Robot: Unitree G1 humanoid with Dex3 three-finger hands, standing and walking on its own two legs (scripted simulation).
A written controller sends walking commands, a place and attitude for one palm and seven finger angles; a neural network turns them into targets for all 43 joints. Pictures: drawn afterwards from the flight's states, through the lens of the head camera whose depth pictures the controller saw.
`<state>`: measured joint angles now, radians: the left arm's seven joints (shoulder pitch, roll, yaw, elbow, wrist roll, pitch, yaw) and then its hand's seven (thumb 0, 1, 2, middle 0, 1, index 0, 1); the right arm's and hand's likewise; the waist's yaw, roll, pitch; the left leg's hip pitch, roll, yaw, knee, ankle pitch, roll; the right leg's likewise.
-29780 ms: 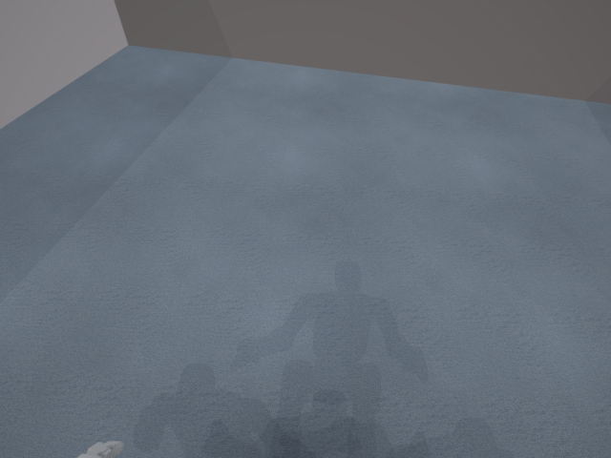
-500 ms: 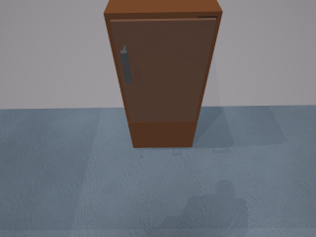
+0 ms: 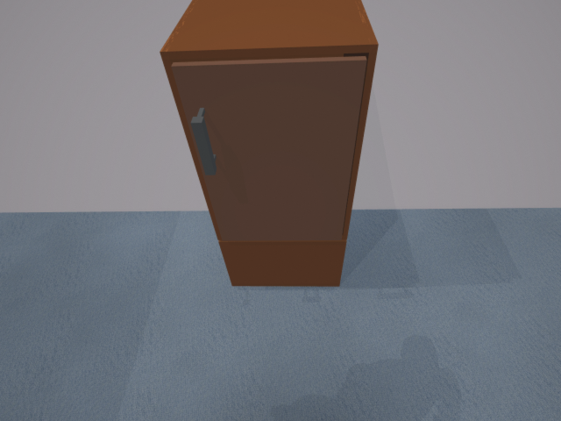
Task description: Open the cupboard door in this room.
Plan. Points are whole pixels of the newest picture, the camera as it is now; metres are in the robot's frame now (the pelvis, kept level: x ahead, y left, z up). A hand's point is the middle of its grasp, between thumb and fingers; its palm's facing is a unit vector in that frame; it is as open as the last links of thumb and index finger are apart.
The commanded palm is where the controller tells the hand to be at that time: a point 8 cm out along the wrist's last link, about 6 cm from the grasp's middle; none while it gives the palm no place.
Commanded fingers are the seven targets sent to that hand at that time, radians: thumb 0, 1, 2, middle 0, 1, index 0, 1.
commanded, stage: take the last steps up to it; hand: left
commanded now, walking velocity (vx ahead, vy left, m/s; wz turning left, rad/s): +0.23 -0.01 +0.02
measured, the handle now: (206, 142) +0.69 +0.21 +0.00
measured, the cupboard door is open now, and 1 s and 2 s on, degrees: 0 0 0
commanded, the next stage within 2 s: come to a stop and stand still in 0.24 s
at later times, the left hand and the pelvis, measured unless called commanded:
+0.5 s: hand out of the picture +0.06 +0.15 -0.17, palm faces +0.12 -0.98 -0.13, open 7.4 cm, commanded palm none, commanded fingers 0.00 0.90 0.90 -0.20 -0.30 -0.20 -0.30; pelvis +0.16 +0.02 +0.00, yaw +0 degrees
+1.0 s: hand (218, 388) +0.21 +0.13 -0.15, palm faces -0.02 -0.96 -0.27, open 7.3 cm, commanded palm none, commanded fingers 0.00 0.90 0.90 -0.20 -0.30 -0.20 -0.30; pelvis +0.14 -0.06 +0.00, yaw -1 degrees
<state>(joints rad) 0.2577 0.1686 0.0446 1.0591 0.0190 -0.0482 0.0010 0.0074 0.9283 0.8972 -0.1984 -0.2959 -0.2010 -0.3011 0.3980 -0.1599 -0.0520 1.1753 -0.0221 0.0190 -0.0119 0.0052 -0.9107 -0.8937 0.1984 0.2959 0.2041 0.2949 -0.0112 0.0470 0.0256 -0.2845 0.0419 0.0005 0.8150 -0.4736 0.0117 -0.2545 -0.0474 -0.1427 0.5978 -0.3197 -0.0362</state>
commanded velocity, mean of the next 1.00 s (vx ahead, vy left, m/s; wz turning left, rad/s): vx -0.05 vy -0.03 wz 0.01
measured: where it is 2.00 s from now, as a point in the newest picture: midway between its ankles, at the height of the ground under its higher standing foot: outside the picture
